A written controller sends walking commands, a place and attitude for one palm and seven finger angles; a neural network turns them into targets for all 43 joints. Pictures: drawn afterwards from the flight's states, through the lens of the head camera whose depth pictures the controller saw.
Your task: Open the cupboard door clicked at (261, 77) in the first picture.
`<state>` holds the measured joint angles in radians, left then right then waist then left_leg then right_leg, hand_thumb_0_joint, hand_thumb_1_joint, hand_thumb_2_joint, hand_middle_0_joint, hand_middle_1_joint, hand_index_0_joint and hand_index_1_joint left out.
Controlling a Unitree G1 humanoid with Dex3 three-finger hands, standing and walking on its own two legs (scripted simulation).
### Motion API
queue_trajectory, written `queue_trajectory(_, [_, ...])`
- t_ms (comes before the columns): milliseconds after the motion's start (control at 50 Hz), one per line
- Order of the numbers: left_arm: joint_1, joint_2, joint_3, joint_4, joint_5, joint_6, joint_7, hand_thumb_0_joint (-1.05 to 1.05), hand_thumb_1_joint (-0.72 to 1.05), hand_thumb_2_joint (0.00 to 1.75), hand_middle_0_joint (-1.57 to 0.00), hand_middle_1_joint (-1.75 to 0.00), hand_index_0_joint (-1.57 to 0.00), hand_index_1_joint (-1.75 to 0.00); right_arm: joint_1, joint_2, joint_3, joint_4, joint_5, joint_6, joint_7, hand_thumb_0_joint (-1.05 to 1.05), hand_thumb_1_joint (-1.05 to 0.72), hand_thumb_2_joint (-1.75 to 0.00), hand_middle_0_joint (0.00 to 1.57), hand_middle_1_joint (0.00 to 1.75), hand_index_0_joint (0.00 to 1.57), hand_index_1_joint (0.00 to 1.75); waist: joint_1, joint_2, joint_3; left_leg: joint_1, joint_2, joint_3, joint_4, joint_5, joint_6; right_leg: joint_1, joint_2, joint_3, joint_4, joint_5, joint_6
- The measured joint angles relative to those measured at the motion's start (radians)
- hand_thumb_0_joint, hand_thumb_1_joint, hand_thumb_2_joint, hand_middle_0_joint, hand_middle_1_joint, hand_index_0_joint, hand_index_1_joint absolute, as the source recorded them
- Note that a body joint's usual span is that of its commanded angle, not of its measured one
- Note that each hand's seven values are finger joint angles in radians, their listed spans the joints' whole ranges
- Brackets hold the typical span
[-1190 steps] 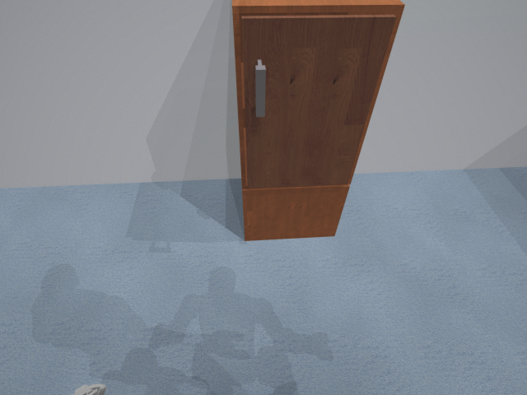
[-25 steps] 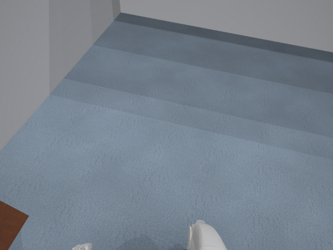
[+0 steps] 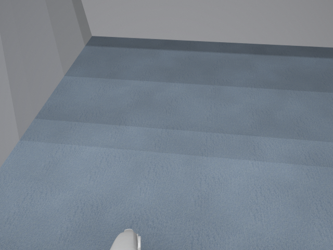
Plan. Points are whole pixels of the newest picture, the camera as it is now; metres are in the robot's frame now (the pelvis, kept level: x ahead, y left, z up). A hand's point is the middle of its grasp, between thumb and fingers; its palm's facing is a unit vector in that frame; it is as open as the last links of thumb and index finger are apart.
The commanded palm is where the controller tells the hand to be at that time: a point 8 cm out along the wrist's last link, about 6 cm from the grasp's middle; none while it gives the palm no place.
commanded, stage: walk to a spot facing it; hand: left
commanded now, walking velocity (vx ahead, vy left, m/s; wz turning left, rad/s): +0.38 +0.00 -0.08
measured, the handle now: out of the picture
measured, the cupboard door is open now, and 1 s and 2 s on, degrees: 42 42 42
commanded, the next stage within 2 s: turn to face it in 0.70 s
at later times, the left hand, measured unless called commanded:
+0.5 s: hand (107, 195) +0.30 +0.21 -0.17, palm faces -0.06 -0.98 -0.19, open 7.3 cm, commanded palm none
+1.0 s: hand (145, 140) +0.53 +0.12 -0.18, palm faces -0.06 -0.98 -0.19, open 7.1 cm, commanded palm none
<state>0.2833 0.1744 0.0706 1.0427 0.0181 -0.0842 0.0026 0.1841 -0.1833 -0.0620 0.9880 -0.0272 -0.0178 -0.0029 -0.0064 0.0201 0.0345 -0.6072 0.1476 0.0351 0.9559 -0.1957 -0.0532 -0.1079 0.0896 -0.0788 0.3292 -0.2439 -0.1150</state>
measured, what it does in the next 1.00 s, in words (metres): walks ahead: left foot, then right foot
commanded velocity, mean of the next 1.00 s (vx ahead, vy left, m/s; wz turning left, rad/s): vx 0.26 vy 0.00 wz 0.02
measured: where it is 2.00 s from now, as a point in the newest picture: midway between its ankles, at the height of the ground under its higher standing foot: (194, 191)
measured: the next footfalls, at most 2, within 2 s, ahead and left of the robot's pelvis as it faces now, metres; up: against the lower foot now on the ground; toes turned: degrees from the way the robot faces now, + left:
left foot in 0.24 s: +0.26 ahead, +0.14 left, +0.00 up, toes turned +4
right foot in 0.68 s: +0.44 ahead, -0.14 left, +0.00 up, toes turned -17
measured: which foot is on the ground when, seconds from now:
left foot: up 0.00-0.22, down 0.24-0.68, up 0.70-1.00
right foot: down 0.00-0.24, up 0.26-0.66, down 0.68-1.00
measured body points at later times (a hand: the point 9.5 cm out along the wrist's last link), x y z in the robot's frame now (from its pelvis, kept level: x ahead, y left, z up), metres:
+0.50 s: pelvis +0.24 +0.03 +0.00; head +0.27 +0.03 +0.45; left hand +0.30 +0.27 -0.16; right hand +0.22 -0.21 -0.15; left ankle +0.22 +0.13 -0.74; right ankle +0.29 -0.12 -0.68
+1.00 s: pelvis +0.46 -0.06 -0.01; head +0.49 -0.05 +0.44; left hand +0.53 +0.17 -0.16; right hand +0.46 -0.29 -0.16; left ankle +0.56 +0.05 -0.71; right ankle +0.40 -0.13 -0.74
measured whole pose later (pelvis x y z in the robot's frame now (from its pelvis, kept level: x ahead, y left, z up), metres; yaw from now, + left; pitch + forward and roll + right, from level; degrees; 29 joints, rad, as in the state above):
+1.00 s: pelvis +0.46 -0.06 -0.01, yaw -4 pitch +0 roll -1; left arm 0.22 0.17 0.05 1.06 0.02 -0.07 0.02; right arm 0.23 -0.17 -0.04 1.06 -0.01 0.00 0.00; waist -0.03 0.00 0.06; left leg -0.51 0.09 0.11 0.79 -0.25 -0.03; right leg -0.09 -0.02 -0.23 0.42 -0.32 -0.04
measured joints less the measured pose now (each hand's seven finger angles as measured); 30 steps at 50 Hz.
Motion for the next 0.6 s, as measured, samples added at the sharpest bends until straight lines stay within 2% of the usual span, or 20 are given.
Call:
queue_trajectory(120, [0.104,-0.032,-0.028,0.057,0.003,-0.002,0.001,0.00,0.92,0.90,-0.20,-0.30,-0.20,-0.30,-0.105,-0.017,0.005,-0.013,0.008,0.001,0.019,0.01,-0.93,-0.90,0.20,0.30,0.19,0.30,0.051,-0.013,0.011,0.031,-0.040,0.032,-0.163,0.015,0.011,0.122,-0.007,0.030,-0.042,-0.069,0.020])
queue_trajectory(200, [0.163,-0.047,-0.037,0.097,0.004,0.006,0.003,0.00,0.91,0.90,-0.20,-0.30,-0.20,-0.30,-0.155,0.000,0.018,-0.020,0.008,-0.012,0.021,0.01,-0.92,-0.90,0.20,0.30,0.19,0.30,0.072,-0.043,0.031,0.119,-0.093,0.070,-0.305,-0.016,0.042,0.180,-0.034,0.050,-0.004,-0.154,0.043])
queue_trajectory(220, [0.178,-0.052,-0.037,0.107,0.003,0.008,0.003,0.00,0.91,0.90,-0.20,-0.30,-0.20,-0.30,-0.160,0.005,0.023,-0.024,0.006,-0.022,0.019,0.01,-0.92,-0.90,0.20,0.30,0.20,0.30,0.072,-0.048,0.034,0.160,-0.108,0.084,-0.356,0.002,0.055,0.173,-0.041,0.055,0.054,-0.190,0.049])
queue_trajectory(240, [0.194,-0.061,-0.036,0.115,0.000,0.013,0.002,0.00,0.91,0.90,-0.20,-0.30,-0.20,-0.30,-0.160,0.005,0.028,-0.030,0.000,-0.035,0.017,0.01,-0.91,-0.90,0.20,0.30,0.20,0.30,0.070,-0.037,0.030,0.194,-0.105,0.081,-0.391,0.043,0.089,0.135,-0.036,0.056,0.166,-0.223,0.056])
queue_trajectory(260, [0.193,-0.063,-0.036,0.123,-0.003,0.021,-0.002,0.01,0.91,0.90,-0.20,-0.30,-0.20,-0.30,-0.158,0.013,0.029,-0.035,-0.005,-0.048,0.012,0.01,-0.91,-0.90,0.20,0.30,0.20,0.30,0.065,-0.041,0.036,0.195,-0.106,0.089,-0.360,0.039,0.109,0.068,-0.044,0.056,0.348,-0.239,0.061])
queue_trajectory(300, [0.173,-0.058,-0.033,0.126,-0.001,0.035,-0.005,0.01,0.91,0.90,-0.20,-0.30,-0.20,-0.30,-0.128,0.028,0.036,-0.037,-0.004,-0.060,0.005,0.00,-0.91,-0.90,0.20,0.30,0.20,0.30,0.063,-0.056,0.040,0.220,-0.109,0.113,-0.322,-0.033,0.112,-0.085,-0.062,0.068,0.703,-0.232,0.062])
queue_trajectory(320, [0.155,-0.054,-0.030,0.122,0.002,0.041,-0.007,0.01,0.91,0.90,-0.20,-0.30,-0.20,-0.30,-0.104,0.034,0.037,-0.033,-0.003,-0.061,0.002,0.00,-0.91,-0.90,0.20,0.30,0.20,0.30,0.061,-0.059,0.038,0.243,-0.112,0.120,-0.332,-0.056,0.107,-0.156,-0.076,0.065,0.821,-0.201,0.066])
queue_trajectory(360, [0.109,-0.043,-0.020,0.100,0.010,0.050,-0.015,0.01,0.91,0.90,-0.20,-0.30,-0.20,-0.30,-0.047,0.045,0.038,-0.011,-0.004,-0.064,-0.007,0.00,-0.91,-0.90,0.20,0.30,0.20,0.30,0.056,-0.060,0.034,0.297,-0.117,0.128,-0.385,-0.061,0.091,-0.276,-0.112,0.058,0.924,-0.131,0.078])
queue_trajectory(400, [0.062,-0.036,-0.011,0.063,0.015,0.056,-0.019,0.01,0.91,0.90,-0.20,-0.30,-0.20,-0.30,0.008,0.041,0.013,0.010,0.011,-0.073,-0.029,-0.01,-0.94,-0.90,0.20,0.30,0.20,0.30,0.051,-0.058,0.028,0.354,-0.123,0.140,-0.451,-0.055,0.090,-0.370,-0.147,0.062,0.903,-0.079,0.091])
queue_trajectory(460, [-0.006,-0.023,-0.001,0.018,0.023,0.065,-0.018,0.01,0.92,0.90,-0.20,-0.30,-0.20,-0.30,0.083,0.005,0.007,0.047,0.005,-0.064,-0.027,-0.02,-0.96,-0.90,0.20,0.30,0.20,0.30,0.038,-0.047,0.014,0.432,-0.122,0.157,-0.534,-0.056,0.087,-0.450,-0.189,0.053,0.750,-0.004,0.104])
queue_trajectory(520, [-0.066,0.015,0.009,-0.007,0.020,0.072,-0.024,0.02,0.94,0.90,-0.20,-0.30,-0.20,-0.30,0.154,-0.015,0.012,0.081,0.001,-0.051,-0.019,-0.02,-0.96,-0.90,0.20,0.30,0.20,0.30,0.018,-0.038,0.010,0.500,-0.115,0.171,-0.584,-0.075,0.071,-0.465,-0.208,0.030,0.563,0.055,0.108])
queue_trajectory(600, [-0.138,0.052,0.011,-0.032,0.017,0.074,-0.035,0.02,0.94,0.90,-0.20,-0.30,-0.20,-0.30,0.236,-0.021,0.022,0.117,-0.006,-0.037,-0.011,-0.01,-0.94,-0.90,0.20,0.30,0.20,0.30,-0.015,-0.026,0.018,0.573,-0.099,0.189,-0.599,-0.129,0.036,-0.427,-0.197,0.001,0.394,0.077,0.099])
